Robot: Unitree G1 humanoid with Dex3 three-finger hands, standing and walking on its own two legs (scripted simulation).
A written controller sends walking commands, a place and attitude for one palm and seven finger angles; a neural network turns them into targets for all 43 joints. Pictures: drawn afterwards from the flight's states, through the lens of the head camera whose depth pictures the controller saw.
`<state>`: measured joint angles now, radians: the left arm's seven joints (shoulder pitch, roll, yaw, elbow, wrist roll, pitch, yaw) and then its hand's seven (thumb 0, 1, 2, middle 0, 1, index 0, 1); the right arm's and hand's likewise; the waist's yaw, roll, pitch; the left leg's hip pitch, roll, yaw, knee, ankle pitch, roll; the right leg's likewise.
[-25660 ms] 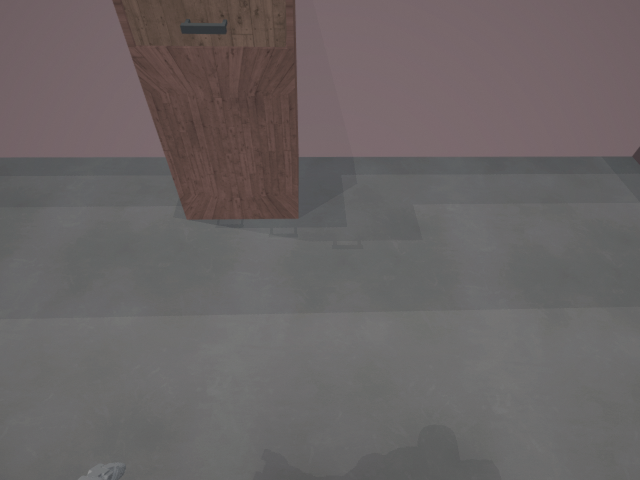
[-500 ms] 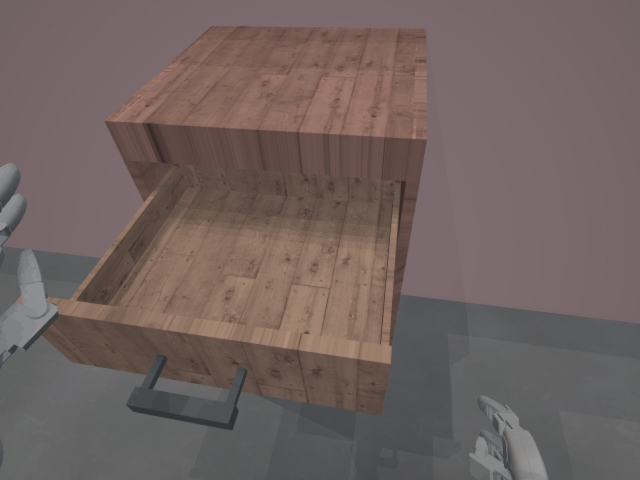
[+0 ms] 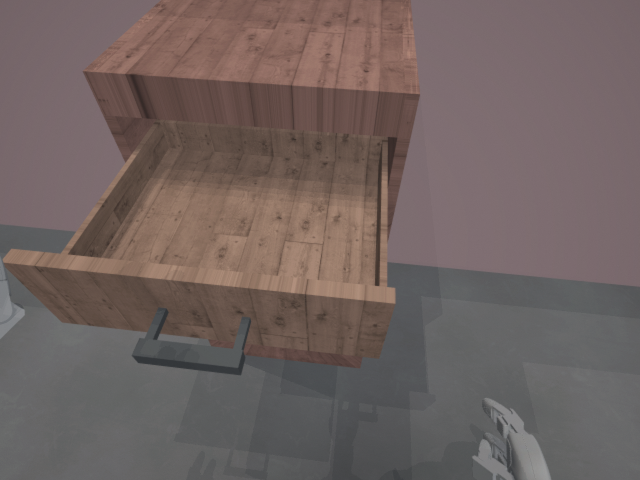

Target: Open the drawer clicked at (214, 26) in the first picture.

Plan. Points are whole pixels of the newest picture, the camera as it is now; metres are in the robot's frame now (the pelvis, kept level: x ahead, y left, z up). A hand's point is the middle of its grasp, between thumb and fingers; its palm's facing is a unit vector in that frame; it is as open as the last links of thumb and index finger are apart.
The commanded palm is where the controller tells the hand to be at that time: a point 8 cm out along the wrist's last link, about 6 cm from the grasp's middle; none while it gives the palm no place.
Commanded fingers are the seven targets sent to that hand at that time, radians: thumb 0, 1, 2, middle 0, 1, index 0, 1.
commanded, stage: step back with the hand held close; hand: left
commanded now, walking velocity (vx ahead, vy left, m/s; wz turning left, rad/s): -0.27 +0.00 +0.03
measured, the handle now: (196, 339) +0.26 +0.17 +0.05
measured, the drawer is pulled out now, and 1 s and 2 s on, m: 0.29 0.29 0.29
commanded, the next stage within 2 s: stop stepping back and stand still in 0.74 s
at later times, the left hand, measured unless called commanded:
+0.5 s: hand out of the picture +0.14 +0.22 +0.23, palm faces +0.38 -0.80 -0.47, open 7.4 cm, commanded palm +0.08 +0.27 +0.24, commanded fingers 0.00 0.90 0.90 -0.20 -0.30 -0.20 -0.30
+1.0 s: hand out of the picture +0.01 +0.18 +0.23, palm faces +0.31 -0.80 -0.52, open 7.4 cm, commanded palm -0.05 +0.25 +0.24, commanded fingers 0.00 0.90 0.90 -0.20 -0.30 -0.20 -0.30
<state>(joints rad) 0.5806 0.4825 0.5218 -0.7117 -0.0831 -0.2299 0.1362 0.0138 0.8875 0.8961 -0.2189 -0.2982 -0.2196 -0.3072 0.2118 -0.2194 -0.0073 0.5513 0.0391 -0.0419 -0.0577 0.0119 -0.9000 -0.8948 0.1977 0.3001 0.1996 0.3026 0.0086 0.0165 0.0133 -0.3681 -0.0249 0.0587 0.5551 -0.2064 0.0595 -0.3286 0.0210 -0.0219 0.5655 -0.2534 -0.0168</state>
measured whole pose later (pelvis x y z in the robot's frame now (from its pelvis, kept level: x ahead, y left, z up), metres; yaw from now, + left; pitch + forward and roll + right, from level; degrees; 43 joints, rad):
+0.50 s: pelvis -0.07 +0.00 -0.01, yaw -3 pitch +2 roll -2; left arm 0.49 0.46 0.52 -0.74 -0.08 -0.29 0.13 0.01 0.89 0.90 -0.21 -0.30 -0.21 -0.31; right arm 0.15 -0.18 0.02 0.60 0.00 -0.15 -0.03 0.01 -0.90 -0.89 0.20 0.30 0.20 0.30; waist 0.02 0.00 0.04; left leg -0.50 0.05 0.09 0.55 -0.10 0.05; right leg -0.26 0.02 -0.02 0.58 -0.36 0.01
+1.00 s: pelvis -0.19 -0.03 +0.00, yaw -2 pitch +0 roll -1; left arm 0.60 0.48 0.51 -0.81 -0.08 -0.26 0.12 0.02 0.89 0.90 -0.22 -0.30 -0.22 -0.31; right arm 0.17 -0.18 0.01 0.56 0.02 -0.12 -0.02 0.01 -0.90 -0.89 0.20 0.30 0.20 0.30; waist -0.01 -0.01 0.07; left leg -0.44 0.06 -0.02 0.60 -0.22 -0.02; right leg -0.31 0.03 -0.06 0.57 -0.25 -0.02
